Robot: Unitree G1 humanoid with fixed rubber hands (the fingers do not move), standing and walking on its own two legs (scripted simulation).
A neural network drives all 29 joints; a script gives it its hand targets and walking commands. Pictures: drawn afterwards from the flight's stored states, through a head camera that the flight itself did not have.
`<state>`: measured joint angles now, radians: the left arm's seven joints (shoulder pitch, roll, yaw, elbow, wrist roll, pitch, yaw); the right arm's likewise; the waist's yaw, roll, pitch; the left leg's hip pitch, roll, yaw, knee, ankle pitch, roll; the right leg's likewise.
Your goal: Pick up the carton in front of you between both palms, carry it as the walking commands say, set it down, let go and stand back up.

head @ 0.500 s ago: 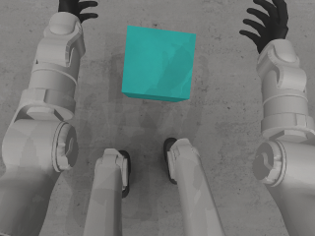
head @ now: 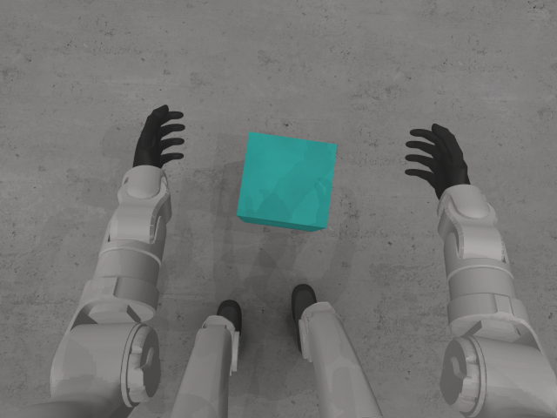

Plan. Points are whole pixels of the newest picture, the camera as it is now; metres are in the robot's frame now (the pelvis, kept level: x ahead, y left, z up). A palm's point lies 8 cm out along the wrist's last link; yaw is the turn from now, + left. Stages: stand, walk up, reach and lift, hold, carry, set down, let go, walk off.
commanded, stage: let go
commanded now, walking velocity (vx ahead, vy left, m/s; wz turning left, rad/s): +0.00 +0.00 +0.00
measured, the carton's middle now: (284, 188) +0.48 -0.07 -0.56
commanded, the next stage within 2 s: stand in 1.12 s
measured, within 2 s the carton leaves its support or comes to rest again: neither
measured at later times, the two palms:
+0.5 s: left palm (51, 294) +0.30 +0.21 -0.01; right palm (505, 325) +0.24 -0.24 +0.01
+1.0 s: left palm out of the picture +0.24 +0.25 +0.03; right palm (498, 349) +0.22 -0.22 +0.02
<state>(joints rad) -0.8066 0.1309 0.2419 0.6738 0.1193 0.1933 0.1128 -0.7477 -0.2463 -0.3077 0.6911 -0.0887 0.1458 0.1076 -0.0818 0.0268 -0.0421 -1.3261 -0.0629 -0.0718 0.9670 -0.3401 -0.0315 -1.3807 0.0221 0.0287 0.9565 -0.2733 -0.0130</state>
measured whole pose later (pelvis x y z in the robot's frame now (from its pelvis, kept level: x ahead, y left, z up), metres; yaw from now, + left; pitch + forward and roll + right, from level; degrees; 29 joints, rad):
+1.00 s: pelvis +0.07 +0.02 +0.09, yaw -3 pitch -4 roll -1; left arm 0.22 0.21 0.03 0.43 0.00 0.12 -0.06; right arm 0.21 -0.21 -0.04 0.42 -0.02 0.15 0.07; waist 0.00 0.02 0.10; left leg -0.06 -0.03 -0.05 0.45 -0.31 0.02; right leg -0.11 0.02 0.05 0.44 -0.25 0.01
